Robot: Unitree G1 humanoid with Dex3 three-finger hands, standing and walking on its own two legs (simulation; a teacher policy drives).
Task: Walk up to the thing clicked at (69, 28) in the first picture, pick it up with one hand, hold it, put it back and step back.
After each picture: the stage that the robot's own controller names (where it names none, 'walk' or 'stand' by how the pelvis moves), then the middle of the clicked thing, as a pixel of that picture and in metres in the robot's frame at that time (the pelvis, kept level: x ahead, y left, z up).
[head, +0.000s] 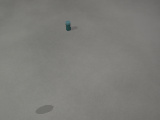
stand; (68, 25) +1.69 +0.18 -0.72
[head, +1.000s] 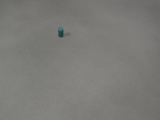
walk; (60, 32) +1.55 +0.18 -0.72
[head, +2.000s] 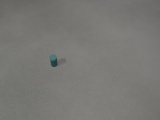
walk; (53, 60) +0.96 +0.22 -0.71
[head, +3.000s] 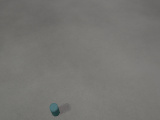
walk; (54, 109) +0.53 +0.24 -0.70
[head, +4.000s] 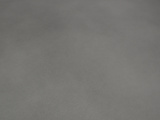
stand; out of the picture +0.37 +0.21 -0.72
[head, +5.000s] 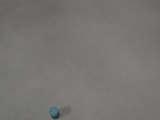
stand; (54, 113) +0.41 +0.22 -0.71
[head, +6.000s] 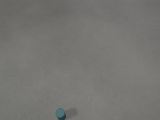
stand; (61, 114) +0.40 +0.19 -0.70
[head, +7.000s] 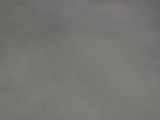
stand; out of the picture +0.42 +0.20 -0.73
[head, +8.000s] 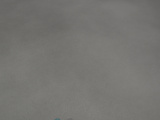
stand; out of the picture +0.42 +0.19 -0.73
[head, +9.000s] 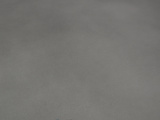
stand; out of the picture +0.41 +0.19 -0.73
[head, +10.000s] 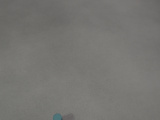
go down; out of the picture +0.42 +0.18 -0.72
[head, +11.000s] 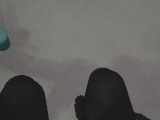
go down; out of the picture +0.50 +0.25 -0.29
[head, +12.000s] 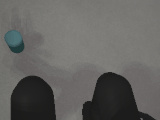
approach; (15, 42) +0.49 +0.24 -0.29
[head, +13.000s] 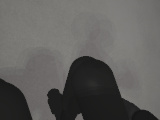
close in; out of the picture +0.48 +0.30 -0.22
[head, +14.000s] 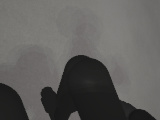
close; out of the picture +0.47 +0.30 -0.23
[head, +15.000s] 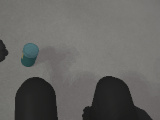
hold; (29, 55) +0.47 +0.21 -0.29
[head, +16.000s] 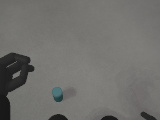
lift; (57, 94) +0.44 +0.14 -0.56
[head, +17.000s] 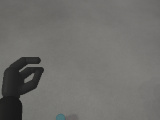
hold; out of the picture +0.40 +0.15 -0.67
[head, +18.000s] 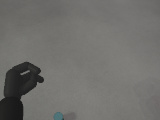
crouch; (59, 118) +0.40 +0.15 -0.67
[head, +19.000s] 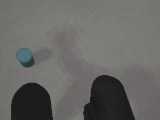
crouch; (26, 58) +0.47 +0.18 -0.33
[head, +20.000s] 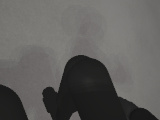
lower; out of the picture +0.45 +0.26 -0.23
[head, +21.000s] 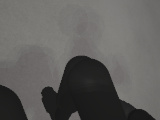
lower; out of the picture +0.44 +0.26 -0.23
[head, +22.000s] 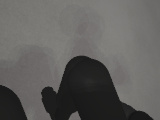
lower; out of the picture +0.44 +0.26 -0.23
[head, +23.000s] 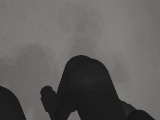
lower; out of the picture +0.44 +0.26 -0.24
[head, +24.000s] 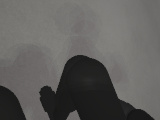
loosen; out of the picture +0.44 +0.26 -0.24
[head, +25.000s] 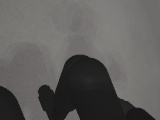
withdraw; out of the picture +0.37 +0.21 -0.26
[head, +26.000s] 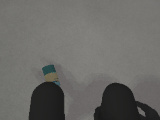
walk; (51, 76) +0.38 +0.15 -0.40
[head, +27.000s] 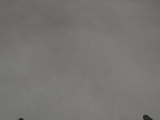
stand; out of the picture +0.30 +0.13 -0.69
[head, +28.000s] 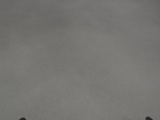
stand; out of the picture +0.31 +0.16 -0.69
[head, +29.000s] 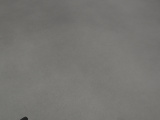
stand; out of the picture +0.31 +0.16 -0.70
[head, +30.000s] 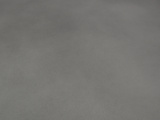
stand; out of the picture +0.32 +0.16 -0.75
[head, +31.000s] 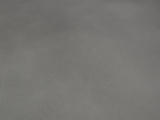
stand; out of the picture +0.28 +0.18 -0.75
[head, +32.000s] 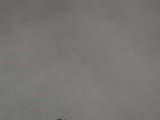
walk; out of the picture +0.31 +0.16 -0.74
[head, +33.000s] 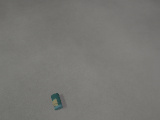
walk; (56, 101) +0.48 +0.16 -0.73
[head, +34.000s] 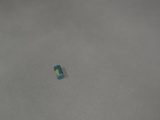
walk; (58, 72) +0.78 +0.26 -0.72
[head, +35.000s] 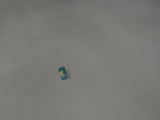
stand; (63, 73) +0.91 +0.18 -0.74
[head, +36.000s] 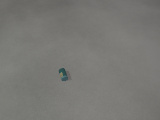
stand; (63, 74) +0.92 +0.19 -0.75
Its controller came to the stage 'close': yes
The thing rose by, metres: 0.01
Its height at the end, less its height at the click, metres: -0.02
